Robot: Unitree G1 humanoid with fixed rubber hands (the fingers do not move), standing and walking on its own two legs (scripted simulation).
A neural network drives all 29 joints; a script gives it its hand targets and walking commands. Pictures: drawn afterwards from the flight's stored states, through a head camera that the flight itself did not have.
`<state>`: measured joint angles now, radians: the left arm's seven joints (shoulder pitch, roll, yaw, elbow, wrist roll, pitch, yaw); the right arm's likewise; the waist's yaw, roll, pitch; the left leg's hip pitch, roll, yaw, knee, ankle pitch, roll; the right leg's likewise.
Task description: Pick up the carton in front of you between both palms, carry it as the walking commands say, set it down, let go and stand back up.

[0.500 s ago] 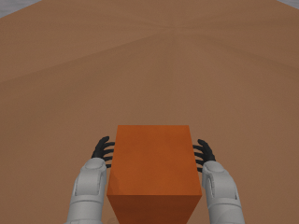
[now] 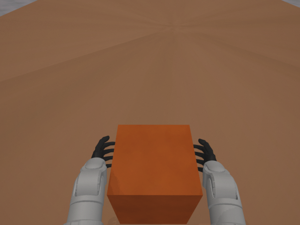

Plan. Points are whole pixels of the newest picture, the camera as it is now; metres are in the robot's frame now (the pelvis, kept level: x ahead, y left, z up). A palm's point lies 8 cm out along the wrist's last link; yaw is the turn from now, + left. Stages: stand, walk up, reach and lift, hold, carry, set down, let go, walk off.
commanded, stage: carry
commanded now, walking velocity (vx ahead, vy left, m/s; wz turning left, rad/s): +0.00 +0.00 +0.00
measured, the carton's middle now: (153, 176) +0.30 +0.00 -0.04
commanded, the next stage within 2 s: hold in 0.02 s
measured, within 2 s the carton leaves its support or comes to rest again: neither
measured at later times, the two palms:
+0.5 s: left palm (106, 156) +0.31 +0.13 +0.05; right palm (218, 175) +0.26 -0.16 +0.05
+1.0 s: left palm (103, 151) +0.32 +0.14 +0.06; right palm (214, 170) +0.27 -0.16 +0.06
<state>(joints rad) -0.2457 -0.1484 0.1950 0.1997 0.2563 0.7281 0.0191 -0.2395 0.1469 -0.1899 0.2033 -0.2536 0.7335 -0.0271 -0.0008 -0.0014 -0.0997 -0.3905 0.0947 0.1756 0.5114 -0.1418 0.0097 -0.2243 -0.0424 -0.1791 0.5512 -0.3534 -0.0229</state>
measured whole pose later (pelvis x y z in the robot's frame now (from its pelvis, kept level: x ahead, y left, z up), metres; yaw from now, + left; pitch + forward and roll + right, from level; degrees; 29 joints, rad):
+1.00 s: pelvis +0.00 +0.04 +0.01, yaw -10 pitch -6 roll +0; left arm -0.31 -0.16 0.25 0.27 0.31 0.71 0.00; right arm -0.31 0.16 -0.27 0.33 -0.31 0.69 0.01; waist 0.01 -0.04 0.02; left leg -0.13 -0.03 0.00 0.36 -0.12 0.02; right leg -0.03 0.00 0.11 0.38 -0.25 0.02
